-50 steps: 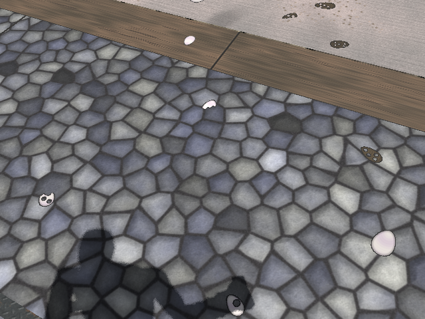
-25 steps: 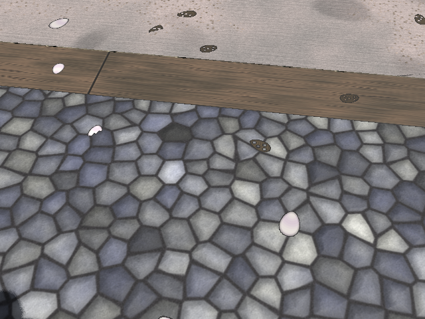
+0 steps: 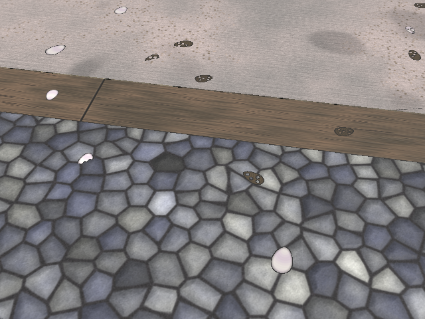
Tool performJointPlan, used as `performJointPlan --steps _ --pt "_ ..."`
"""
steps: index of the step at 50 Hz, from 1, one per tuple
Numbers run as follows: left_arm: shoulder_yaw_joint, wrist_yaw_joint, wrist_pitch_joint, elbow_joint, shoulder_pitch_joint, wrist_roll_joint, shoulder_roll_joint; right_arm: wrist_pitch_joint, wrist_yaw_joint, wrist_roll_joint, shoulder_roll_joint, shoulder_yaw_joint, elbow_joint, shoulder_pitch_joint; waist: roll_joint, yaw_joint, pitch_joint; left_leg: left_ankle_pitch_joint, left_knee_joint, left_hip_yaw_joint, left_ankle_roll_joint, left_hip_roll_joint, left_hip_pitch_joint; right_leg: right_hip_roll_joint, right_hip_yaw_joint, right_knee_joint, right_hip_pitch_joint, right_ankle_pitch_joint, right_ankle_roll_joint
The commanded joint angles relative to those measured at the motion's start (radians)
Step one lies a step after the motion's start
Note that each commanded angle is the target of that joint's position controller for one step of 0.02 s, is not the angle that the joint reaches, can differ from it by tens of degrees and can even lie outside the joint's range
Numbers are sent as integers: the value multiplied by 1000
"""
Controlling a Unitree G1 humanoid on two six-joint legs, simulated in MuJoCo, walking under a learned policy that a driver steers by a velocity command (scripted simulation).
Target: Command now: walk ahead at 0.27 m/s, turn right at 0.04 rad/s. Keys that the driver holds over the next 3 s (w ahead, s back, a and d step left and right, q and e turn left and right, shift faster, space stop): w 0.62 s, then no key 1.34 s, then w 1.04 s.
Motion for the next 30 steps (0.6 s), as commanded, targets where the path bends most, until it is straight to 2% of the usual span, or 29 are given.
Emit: performJointPlan --steps 1,2,4,6,7,8,9,10,11,12,13,14,15,17,18,19,21,23,24,25,26,27,28,29,30 --pt "41 0 -40 -63 13 -9 129 -64 12 10 -86 -18 -78 -50 42 25 110 -176 -79 -74 96 31 -127 -114 182 -147 -69 -239 -103" --pt "42 -5 -49 -64 27 -10 132 -77 17 11 -87 -18 -88 -54 18 28 93 -117 -38 -61 97 19 -133 -128 211 -153 -42 -196 -119" --pt "54 -16 -60 -59 56 -17 164 -99 32 10 -93 -20 -106 -43 -63 18 51 85 77 -3 82 -14 -151 -184 290 -143 38 25 -153" --pt "67 -20 -59 -62 74 -19 188 -109 44 14 -121 -29 -108 -16 -55 11 0 242 115 7 83 -21 -138 -195 285 -65 89 277 -157" --pt "69 -20 -59 -79 42 -18 191 -113 49 17 -135 -37 -93 44 -31 -22 -35 319 96 -9 99 -24 -40 -166 232 19 37 428 -134" --pt "63 -21 -64 -122 -69 -14 173 -116 53 18 -170 -56 -50 200 49 -109 -98 423 2 -104 149 5 223 -76 98 236 -149 645 -71" --pt "52 -16 -80 -157 -157 -8 137 -105 50 3 -258 -83 0 419 236 -207 -146 534 -151 -395 254 178 512 27 -6 633 -458 410 15" --pt "39 -18 -86 -157 -115 -15 105 -88 47 6 -229 -70 -7 394 266 -154 -91 585 -246 -614 353 344 565 37 36 738 -697 -199 31" --pt "40 -22 -84 -163 -136 -41 117 -78 38 12 -179 -55 -24 322 138 -121 27 419 -253 -611 361 370 513 -38 78 800 -815 -230 15" --pt "31 -27 -77 -174 -161 -51 102 -68 30 6 -139 -41 -37 276 61 -97 87 357 -276 -529 328 355 467 -84 63 795 -864 -180 10" --pt "25 -31 -75 -182 -167 -43 85 -60 27 7 -125 -29 -45 214 25 -64 141 342 -326 -447 282 324 377 -127 49 703 -848 -116 18" --pt "29 -31 -73 -178 -154 -26 92 -55 22 3 -121 -24 -61 154 51 -39 153 339 -375 -364 245 275 291 -149 32 605 -766 -30 33" --pt "26 -38 -73 -176 -149 -15 86 -49 15 0 -131 -25 -74 107 82 -27 162 368 -419 -268 221 212 200 -138 -8 503 -668 63 55" --pt "9 -50 -79 -181 -178 -2 48 -45 -1 0 -152 -31 -73 89 102 -33 132 377 -455 -105 177 114 64 -100 -65 266 -429 273 78" --pt "5 -52 -81 -186 -202 -5 43 -49 -6 4 -171 -38 -62 121 114 -44 113 375 -477 -82 173 109 48 -79 -76 175 -343 339 82" --pt "9 -52 -80 -192 -218 -9 57 -55 -8 10 -194 -45 -49 151 121 -49 103 372 -490 -92 173 132 75 -67 -72 119 -306 373 80" --pt "23 -50 -79 -198 -225 -17 99 -59 -6 22 -208 -53 -34 165 129 -37 98 402 -468 -101 160 177 167 -60 -45 22 -292 398 56" --pt "43 -43 -77 -184 -171 -16 140 -52 -3 19 -216 -59 -26 161 143 4 51 633 -364 -88 135 199 250 -42 -45 -10 -224 372 20" --pt "59 -37 -72 -161 -87 -14 165 -44 -2 15 -215 -60 -26 158 139 52 -12 776 -241 -62 118 181 259 -18 -66 -13 -112 347 -6" --pt "78 -28 -64 -120 48 -17 191 -37 -4 8 -197 -53 -27 170 126 117 -96 844 -60 -34 96 145 210 0 -86 -16 70 327 -32" --pt "93 -17 -56 -94 204 -13 238 -35 -7 -13 -142 -32 -45 187 44 176 -210 594 236 -22 66 105 11 -148 78 27 342 290 -83" --pt "101 -25 -62 -77 243 13 340 -50 -1 0 13 8 -72 335 -294 68 -363 -170 627 -55 9 -96 -297 -411 640 -156 571 -34 -253" --pt "82 -28 -70 -81 224 -2 247 -69 8 25 -101 -11 -58 277 -241 108 -343 -214 756 -166 19 -76 -404 -413 832 -321 522 -250 -254" --pt "68 -25 -74 -80 145 -6 204 -77 16 48 -158 -29 -93 157 -169 99 -164 -135 779 -127 31 -19 -488 -395 678 -329 389 -236 -213" --pt "62 -23 -75 -83 86 -3 187 -84 14 36 -158 -24 -109 88 -63 75 -92 -44 727 -102 42 34 -456 -358 547 -330 247 -105 -187"
Next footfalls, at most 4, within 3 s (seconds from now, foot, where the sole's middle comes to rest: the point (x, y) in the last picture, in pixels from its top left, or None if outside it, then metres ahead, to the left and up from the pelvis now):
0.52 right None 0.41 -0.12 -0.77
0.98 left None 0.53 0.11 -0.77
2.72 right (248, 222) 0.89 -0.12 -0.77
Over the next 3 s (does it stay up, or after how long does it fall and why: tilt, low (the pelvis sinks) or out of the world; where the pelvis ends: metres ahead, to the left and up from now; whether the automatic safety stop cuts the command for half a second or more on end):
stays up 0.86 -0.04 0.02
